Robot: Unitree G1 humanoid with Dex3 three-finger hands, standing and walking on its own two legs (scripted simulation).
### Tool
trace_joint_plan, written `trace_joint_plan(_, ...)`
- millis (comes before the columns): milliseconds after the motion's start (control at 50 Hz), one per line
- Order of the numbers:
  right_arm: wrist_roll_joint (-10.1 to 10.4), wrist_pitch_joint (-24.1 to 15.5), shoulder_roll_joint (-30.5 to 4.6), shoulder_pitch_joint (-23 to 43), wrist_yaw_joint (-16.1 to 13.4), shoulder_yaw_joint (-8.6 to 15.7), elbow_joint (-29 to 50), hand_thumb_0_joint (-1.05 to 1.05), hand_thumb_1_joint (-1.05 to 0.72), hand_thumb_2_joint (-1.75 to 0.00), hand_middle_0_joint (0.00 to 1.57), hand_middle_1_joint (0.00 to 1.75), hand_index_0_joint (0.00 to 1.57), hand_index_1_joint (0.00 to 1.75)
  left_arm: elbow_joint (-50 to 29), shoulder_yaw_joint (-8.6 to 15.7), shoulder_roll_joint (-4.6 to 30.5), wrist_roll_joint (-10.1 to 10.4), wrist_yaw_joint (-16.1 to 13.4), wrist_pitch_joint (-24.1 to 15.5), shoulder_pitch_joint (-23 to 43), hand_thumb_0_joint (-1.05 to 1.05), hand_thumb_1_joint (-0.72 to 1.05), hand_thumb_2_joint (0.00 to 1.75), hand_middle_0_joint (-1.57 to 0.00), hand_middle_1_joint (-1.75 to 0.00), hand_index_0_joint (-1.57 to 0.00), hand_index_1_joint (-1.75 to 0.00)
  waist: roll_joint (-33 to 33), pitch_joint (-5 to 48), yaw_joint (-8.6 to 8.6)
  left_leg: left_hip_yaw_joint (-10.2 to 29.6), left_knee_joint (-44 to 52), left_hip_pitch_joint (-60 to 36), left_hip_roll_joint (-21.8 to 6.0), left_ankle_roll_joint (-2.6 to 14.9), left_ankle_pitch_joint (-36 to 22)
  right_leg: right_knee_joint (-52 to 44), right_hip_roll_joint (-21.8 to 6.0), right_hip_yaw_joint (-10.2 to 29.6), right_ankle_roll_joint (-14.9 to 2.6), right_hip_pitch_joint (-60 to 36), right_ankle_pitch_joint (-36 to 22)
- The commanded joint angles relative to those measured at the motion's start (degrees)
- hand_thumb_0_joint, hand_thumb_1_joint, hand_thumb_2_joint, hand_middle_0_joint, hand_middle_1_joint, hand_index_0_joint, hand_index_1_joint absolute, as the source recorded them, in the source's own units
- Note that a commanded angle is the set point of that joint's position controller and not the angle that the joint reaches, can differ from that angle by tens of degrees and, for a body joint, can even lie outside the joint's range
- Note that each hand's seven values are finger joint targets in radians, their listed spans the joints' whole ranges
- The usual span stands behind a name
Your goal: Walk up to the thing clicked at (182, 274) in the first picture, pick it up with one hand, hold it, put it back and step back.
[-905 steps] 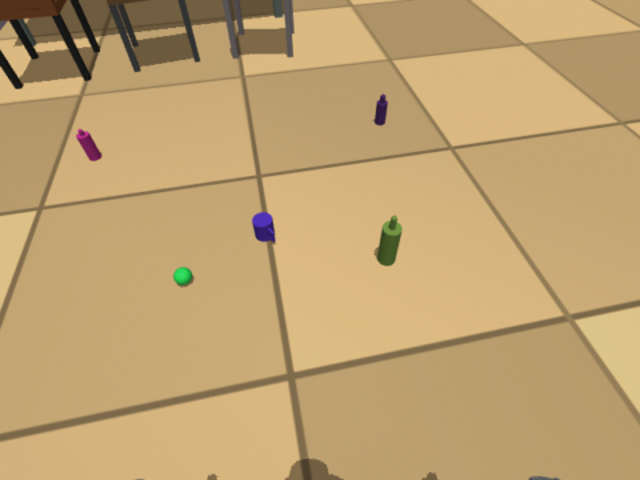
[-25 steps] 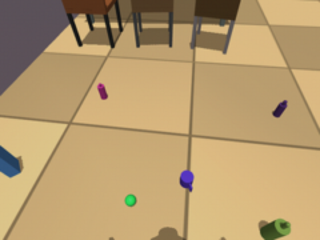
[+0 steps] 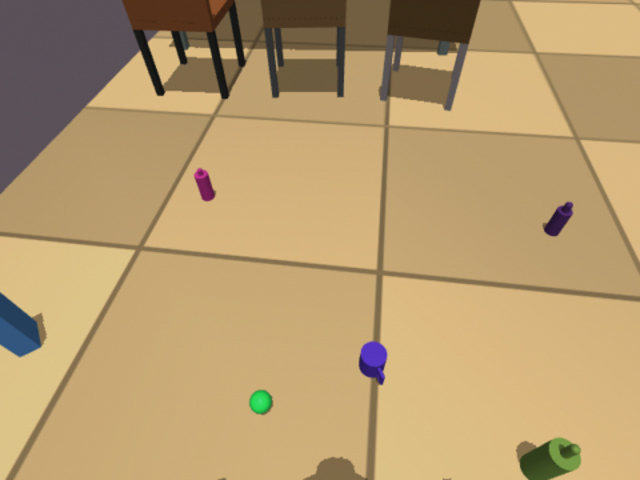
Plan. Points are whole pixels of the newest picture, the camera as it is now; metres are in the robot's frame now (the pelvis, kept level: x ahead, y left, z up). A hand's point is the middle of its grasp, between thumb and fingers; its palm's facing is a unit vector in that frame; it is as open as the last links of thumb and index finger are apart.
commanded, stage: rise first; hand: left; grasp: from above
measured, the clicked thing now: (260, 401) +0.43 +0.21 -0.75
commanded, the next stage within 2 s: none
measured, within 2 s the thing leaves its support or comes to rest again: neither
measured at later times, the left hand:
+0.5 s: hand out of the picture +0.11 +0.26 -0.21, palm faces -0.13 -0.90 -0.41, open 12.7 cm
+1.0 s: hand (189, 478) +0.17 +0.27 -0.36, palm faces -0.41 -0.61 -0.67, open 13.7 cm
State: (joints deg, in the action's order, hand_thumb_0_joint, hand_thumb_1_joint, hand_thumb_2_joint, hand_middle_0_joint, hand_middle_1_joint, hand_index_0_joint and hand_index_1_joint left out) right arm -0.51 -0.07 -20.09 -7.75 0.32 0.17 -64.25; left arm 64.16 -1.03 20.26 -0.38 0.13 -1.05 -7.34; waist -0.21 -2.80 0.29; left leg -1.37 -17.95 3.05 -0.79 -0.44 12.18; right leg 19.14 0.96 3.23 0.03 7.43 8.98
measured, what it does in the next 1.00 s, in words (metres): lowers itself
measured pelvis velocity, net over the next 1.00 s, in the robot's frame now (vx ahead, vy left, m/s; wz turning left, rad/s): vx -0.04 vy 0.00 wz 0.06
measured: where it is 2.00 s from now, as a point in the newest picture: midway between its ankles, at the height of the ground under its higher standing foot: outside the picture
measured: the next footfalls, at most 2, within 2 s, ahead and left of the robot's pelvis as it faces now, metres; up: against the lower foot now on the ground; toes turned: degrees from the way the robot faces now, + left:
none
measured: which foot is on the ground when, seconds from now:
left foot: down 0.00-1.00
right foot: down 0.00-1.00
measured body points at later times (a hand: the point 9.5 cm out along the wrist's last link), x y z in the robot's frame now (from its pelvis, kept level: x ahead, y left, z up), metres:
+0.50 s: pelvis -0.01 +0.01 -0.06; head +0.06 +0.02 +0.38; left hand +0.12 +0.31 -0.18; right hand +0.15 -0.23 -0.16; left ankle -0.02 +0.12 -0.75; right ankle +0.02 -0.12 -0.75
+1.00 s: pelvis -0.04 +0.00 -0.21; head +0.11 +0.02 +0.21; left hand +0.19 +0.30 -0.32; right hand +0.17 -0.25 -0.31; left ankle -0.02 +0.12 -0.75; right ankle +0.02 -0.12 -0.75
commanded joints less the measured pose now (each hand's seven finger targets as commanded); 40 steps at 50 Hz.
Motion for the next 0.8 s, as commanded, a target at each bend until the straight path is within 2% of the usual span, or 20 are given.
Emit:
trace_joint_plan(0, 4.0, -4.63, -2.02, 2.72, -1.61, -0.91, 19.97, 0.0, -0.96, -0.91, 0.2, 0.3, 0.2, 0.3, -23.43, 2.3, 0.86, 2.69, -1.83, -6.46, 22.07, 0.0, 0.74, 0.95, -0.2, -0.46, -0.17, -0.46, 0.87, -1.94, 5.92, -1.12, -1.94, 12.66, 1.3, 1.81, 2.07, 0.21, -0.87, -2.29, -0.25, 10.56, 1.12)
trace_joint_plan(20, 4.11, -4.97, -3.65, -0.25, -2.21, -0.44, 16.99, 0.0, -0.93, -0.91, 0.2, 0.3, 0.2, 0.3, -18.44, 4.08, 5.21, 2.37, -2.09, -5.98, 27.42, 0.0, 0.66, 0.92, -0.23, -0.51, -0.19, -0.54, 3.71, 1.36, 3.85, -1.3, -3.25, 12.24, 1.46, 2.19, 2.49, 0.15, -1.14, -2.43, 0.19, 6.96, 3.52)
trace_joint_plan(40, 3.94, -4.66, -5.74, -1.66, -2.52, 0.36, 16.12, 0.0, -0.92, -0.9, 0.2, 0.3, 0.2, 0.3, -7.42, 7.78, 11.13, 0.91, -2.42, -3.45, 17.19, 0.0, 0.58, 0.9, -0.22, -0.59, -0.2, -0.62, 4.49, 0.19, 2.92, -1.22, -4.19, 14.13, 1.73, 2.2, 3.91, 0.68, -0.66, -3.19, -0.16, 7.91, 6.32)
trace_joint_plan(60, 3.73, -4.21, -5.75, -1.99, -2.29, 1.23, 17.4, 0.0, -0.9, -0.9, 0.2, 0.3, 0.2, 0.3, -3.92, 7.99, 10.16, 0.27, -1.42, -2.4, 12.08, 0.0, 0.5, 0.9, -0.2, -0.67, -0.19, -0.68, 1.55, -0.64, 0.74, -1.5, -5.82, 16.26, 1.7, 1.77, 3.25, 2.57, -0.49, -3.3, -0.8, 9.49, 6.58)
trace_joint_plan(80, 2.99, -4.33, -5.72, -2.5, -2.46, 2.24, 18.95, 0.0, -0.89, -0.9, 0.2, 0.3, 0.2, 0.3, -7.01, 7.91, 10.86, -1.54, -0.48, -2.45, 14.92, 0.0, 0.42, 0.89, -0.18, -0.75, -0.19, -0.76, 0.5, 4.2, 1.12, -1.42, -7.9, 16.56, 1.94, 1.83, 2.4, 4.73, -0.79, -2.93, -1.03, 10.08, 5.6)
trace_joint_plan(100, 2.59, -4.89, -6.01, -4.02, -2.87, 3.11, 19.6, 0.0, -0.87, -0.9, 0.2, 0.3, 0.2, 0.3, -9.83, 10.84, 15.09, -2.87, -0.13, -3.03, 17.68, 0.0, 0.34, 0.89, -0.18, -0.82, -0.19, -0.81, 0.86, 9.77, 0.95, -0.88, -9.79, 16.31, 1.83, 1.76, -0.12, 7.1, -0.9, -2.87, -0.77, 9.1, 1.91)
trace_joint_plan(120, 2.12, -5.31, -5.67, -4.25, -2.75, 3.5, 21.44, 0.0, -0.88, -0.9, 0.2, 0.3, 0.2, 0.3, -9.07, 12.07, 15.88, -5.34, 0.8, -2.62, 12.73, 0.0, 0.26, 0.87, -0.17, -0.9, -0.2, -0.87, -1.31, 13.41, 0.3, -0.68, -11.95, 17.83, 2.37, 1.54, -2.38, 9.59, -1.27, -3.02, -0.8, 8.01, -0.83)
trace_joint_plan(140, 1.77, -5.37, -5.36, -5.63, -2.45, 3.95, 21.92, 0.0, -0.89, -0.9, 0.2, 0.3, 0.2, 0.3, -4.91, 11.18, 12.69, -6.79, 1.64, -1.68, 6.29, 0.0, 0.18, 0.86, -0.15, -0.96, -0.2, -0.92, -0.01, 14.13, 0.21, -0.22, -14.74, 20.33, 2.66, 1.51, -3.39, 12.09, -1.23, -2.99, -0.88, 9.38, -2.02)
trace_joint_plan(180, 1.72, -5.56, -4.63, -5.92, -2.11, 4.81, 24.6, 0.0, -0.9, -0.9, 0.2, 0.3, 0.2, 0.3, -9.55, 11.84, 11.89, -8.67, 2.01, -0.82, 3.12, 0.0, 0.02, 0.87, -0.18, -0.98, -0.21, -0.95, -1.76, 17.87, -2.63, 0.1, -16.19, 20.74, 3.08, 0.84, -5.93, 14.33, -0.96, -3.3, -1.19, 8.73, -3.42)
trace_joint_plan(240, 2.06, -5.48, -4.44, -3.78, -1.91, 4.77, 28.76, 0.0, -0.9, -0.9, 0.2, 0.3, 0.2, 0.3, -14.66, 10.4, 9.21, -9.84, 0.56, 2.33, 4.11, 0.0, -0.22, 0.86, -0.18, -1.0, -0.21, -0.97, -2.97, 15.36, -2.1, 1.31, -16.48, 23.17, 2.36, 0.05, -2.95, 15.28, -0.09, -4.29, -1.52, 13.23, 0.72)
trace_joint_plan(280, 2.16, -5.8, -4.42, -3.13, -1.62, 4.85, 30.83, 0.0, -0.9, -0.9, 0.2, 0.3, 0.2, 0.3, -17.07, 8.96, 7.23, -10.49, -0.02, 4.48, 6.1, 0.0, -0.38, 0.87, -0.19, -0.98, -0.2, -0.97, -1.56, 13.59, -0.64, 2.33, -18.3, 25.83, 1.45, 0.0, 0.15, 17.61, 0.23, -4.73, -1.36, 17.53, 3.47)
trace_joint_plan(320, 2.16, -6.31, -3.87, -2.71, -1.55, 4.88, 32.56, 0.0, -0.9, -0.9, 0.2, 0.3, 0.2, 0.3, -19.59, 8.7, 7.08, -11.05, -0.34, 6.0, 5.39, 0.0, -0.43, 0.87, -0.2, -0.97, -0.2, -0.97, 0.24, 13.2, -0.36, 2.74, -20.26, 28.32, 1.36, 0.2, 3.54, 19.06, 0.28, -5.06, -1.21, 20.66, 6.93)
trace_joint_plan(340, 2.1, -6.64, -3.93, -3.24, -1.57, 4.97, 33.37, 0.0, -0.9, -0.9, 0.2, 0.3, 0.2, 0.3, -21.81, 8.1, 6.53, -11.38, -0.34, 6.36, 6.09, 0.0, -0.44, 0.87, -0.2, -0.97, -0.2, -0.97, 0.71, 13.62, 0.55, 2.41, -21.81, 29.39, 1.34, 0.49, 5.1, 20.34, 0.28, -4.87, -1.01, 22.6, 8.12)
trace_joint_plan(440, 1.53, -8.61, -2.77, -4.31, -1.67, 5.35, 35.3, 0.0, -0.89, -0.9, 0.2, 0.3, 0.2, 0.3, -31.05, 9.47, 7.67, -14.26, -1.0, 5.43, 3.09, 0.0, -0.44, 0.88, -0.2, -0.96, -0.2, -0.97, -0.5, 18.44, 0.57, 2.0, -30.52, 34.31, 1.53, 0.55, 3.34, 28.63, -0.4, -4.58, -0.99, 28.85, 7.19)
trace_joint_plan(460, 1.46, -8.91, -2.73, -4.35, -1.68, 5.31, 35.82, 0.0, -0.89, -0.9, 0.2, 0.3, 0.2, 0.3, -33.1, 8.92, 7.1, -14.82, -1.09, 5.23, 2.47, 0.0, -0.43, 0.88, -0.2, -0.96, -0.2, -0.96, -1.74, 18.98, 1.27, 2.31, -31.41, 34.67, 1.23, 0.33, 2.72, 30.59, -0.32, -4.62, -1.14, 30.64, 6.75)
trace_joint_plan(480, 1.29, -9.19, -2.65, -4.56, -1.7, 5.25, 36.07, 0.0, -0.88, -0.9, 0.2, 0.3, 0.2, 0.3, -34.99, 8.64, 6.62, -15.72, -1.16, 5.27, 0.22, 0.0, -0.42, 0.88, -0.21, -0.96, -0.21, -0.96, -2.81, 20.27, 0.91, 2.87, -32.29, 34.89, 0.98, 0.04, 1.89, 32.38, -0.33, -4.81, -1.26, 31.56, 6.23)
trace_joint_plan(520, 1.2, -9.39, -2.5, -4.7, -1.89, 5.13, 36.94, 0.0, -0.89, -0.9, 0.2, 0.3, 0.2, 0.3, -39.29, 10.42, 8.29, -17.78, -1.91, 5.72, -2.69, 0.0, -0.42, 0.87, -0.22, -0.96, -0.22, -0.96, -4.68, 23.78, 0.23, 2.93, -34.49, 34.98, 0.96, -0.12, -1.27, 34.75, -0.58, -4.6, -1.49, 32.52, 4.16)
trace_joint_plan(600, 1.2, -9.71, -2.69, -4.43, -1.84, 5.25, 38.12, 0.0, -0.9, -0.9, 0.2, 0.3, 0.2, 0.3, -45.64, 9.01, 6.77, -18.8, -2.68, 7.7, -4.68, 0.0, -0.43, 0.88, -0.21, -0.95, -0.21, -0.96, -5.5, 24.81, 1.53, 4.35, -37.09, 35.93, 0.18, -0.31, -4.14, 38.57, -0.3, -4.96, -1.53, 37.37, 3.45)
trace_joint_plan(720, 0.79, -10.8, -3.27, -3.74, -1.42, 5.17, 38.84, 0.0, -0.9, -0.9, 0.2, 0.3, 0.2, 0.3, -42.38, 8.54, 7.36, -22.61, -3.31, 8.31, -1.17, 0.0, -0.48, 0.91, -0.17, -0.95, -0.16, -0.97, -3.08, 24.41, 3.01, 5.0, -46.43, 46.63, 0.37, 0.28, -1.84, 47.02, -0.43, -5.25, -1.58, 47.09, 5.8)
trace_joint_plan(780, 0.65, -11.63, -3.69, -2.77, -0.6, 5.27, 39.14, 0.0, -0.88, -0.9, 0.2, 0.3, 0.2, 0.3, -40.36, 6.28, 6.38, -25.44, -3.54, 6.0, 2.77, 0.0, -0.48, 0.93, -0.15, -0.96, -0.13, -0.98, -3.26, 26.98, 3.53, 4.78, -52.23, 52.51, 1.13, 0.21, 0.97, 52.95, -0.48, -5.33, -1.72, 53.73, 7.78)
